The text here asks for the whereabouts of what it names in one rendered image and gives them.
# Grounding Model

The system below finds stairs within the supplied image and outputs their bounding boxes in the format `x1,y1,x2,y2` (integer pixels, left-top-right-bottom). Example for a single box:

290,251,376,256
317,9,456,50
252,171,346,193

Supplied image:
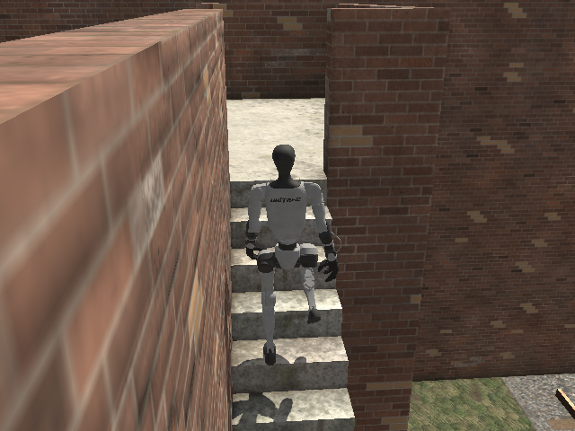
230,180,355,431

